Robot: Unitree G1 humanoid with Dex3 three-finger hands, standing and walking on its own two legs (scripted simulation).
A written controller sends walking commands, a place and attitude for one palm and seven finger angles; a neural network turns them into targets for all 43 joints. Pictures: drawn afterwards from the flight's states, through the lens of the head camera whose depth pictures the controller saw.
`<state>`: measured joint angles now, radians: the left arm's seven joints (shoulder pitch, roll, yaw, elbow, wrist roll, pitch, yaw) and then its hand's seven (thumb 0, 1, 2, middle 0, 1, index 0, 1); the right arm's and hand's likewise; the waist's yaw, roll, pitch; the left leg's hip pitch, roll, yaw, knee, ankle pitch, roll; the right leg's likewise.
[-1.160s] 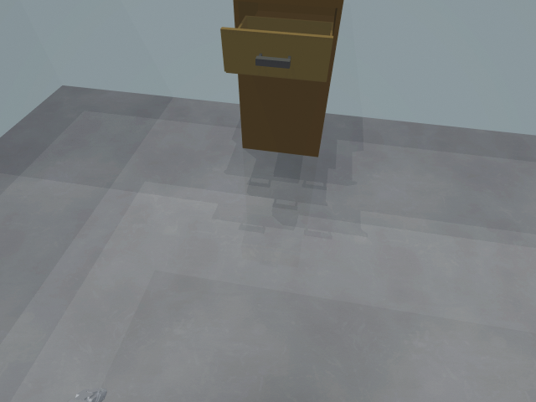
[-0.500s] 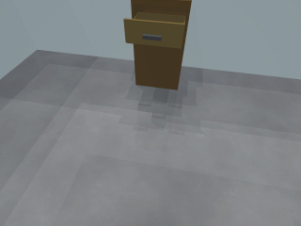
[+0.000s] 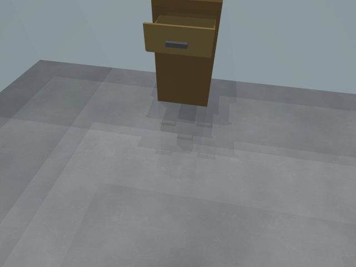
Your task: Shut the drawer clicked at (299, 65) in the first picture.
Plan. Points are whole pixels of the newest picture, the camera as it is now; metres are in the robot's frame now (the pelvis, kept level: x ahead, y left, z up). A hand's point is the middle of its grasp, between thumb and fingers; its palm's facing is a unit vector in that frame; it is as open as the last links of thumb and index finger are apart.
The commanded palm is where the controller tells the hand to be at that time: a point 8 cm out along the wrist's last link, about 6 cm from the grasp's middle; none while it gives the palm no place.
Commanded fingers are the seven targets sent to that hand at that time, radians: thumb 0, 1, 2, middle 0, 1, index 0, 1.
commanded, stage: look at it before walking up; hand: left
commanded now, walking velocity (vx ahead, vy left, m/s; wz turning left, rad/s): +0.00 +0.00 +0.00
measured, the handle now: (177, 43) +1.26 +0.07 -0.07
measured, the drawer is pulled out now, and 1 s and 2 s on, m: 0.29 0.29 0.29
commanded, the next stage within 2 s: walk to a spot facing it in 0.38 s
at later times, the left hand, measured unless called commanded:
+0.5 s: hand out of the picture +0.07 +0.25 -0.16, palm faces -0.03 -0.94 -0.33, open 7.4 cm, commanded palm none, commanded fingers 0.00 0.90 0.90 -0.20 -0.30 -0.20 -0.30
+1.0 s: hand out of the picture +0.16 +0.17 -0.18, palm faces -0.10 -0.98 -0.18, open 7.3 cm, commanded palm none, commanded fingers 0.00 0.90 0.90 -0.20 -0.30 -0.20 -0.30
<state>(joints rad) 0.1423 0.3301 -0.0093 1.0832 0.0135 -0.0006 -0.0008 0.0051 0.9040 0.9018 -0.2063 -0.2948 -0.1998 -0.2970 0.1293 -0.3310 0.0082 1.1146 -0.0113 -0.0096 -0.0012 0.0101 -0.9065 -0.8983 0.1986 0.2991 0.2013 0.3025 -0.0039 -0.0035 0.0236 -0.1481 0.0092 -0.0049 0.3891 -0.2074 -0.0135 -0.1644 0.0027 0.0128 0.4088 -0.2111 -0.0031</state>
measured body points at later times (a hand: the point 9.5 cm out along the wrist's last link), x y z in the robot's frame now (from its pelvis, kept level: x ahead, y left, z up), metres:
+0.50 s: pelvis +0.00 +0.00 +0.00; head +0.01 +0.00 +0.45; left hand +0.07 +0.30 -0.13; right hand +0.08 -0.29 -0.13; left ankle +0.00 +0.13 -0.74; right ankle +0.01 -0.12 -0.74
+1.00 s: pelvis +0.12 -0.01 -0.01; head +0.14 -0.02 +0.44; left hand +0.16 +0.22 -0.17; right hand -0.03 -0.20 -0.16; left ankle +0.00 +0.13 -0.74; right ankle +0.17 -0.13 -0.72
